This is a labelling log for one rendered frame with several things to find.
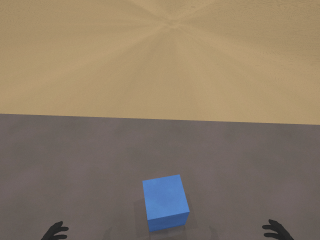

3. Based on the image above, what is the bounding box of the carton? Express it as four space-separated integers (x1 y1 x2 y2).
142 174 190 232

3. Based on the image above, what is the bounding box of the robot left hand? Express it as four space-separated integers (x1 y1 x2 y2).
41 221 69 240

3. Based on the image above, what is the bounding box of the robot right hand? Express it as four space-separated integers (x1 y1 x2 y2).
262 219 294 240

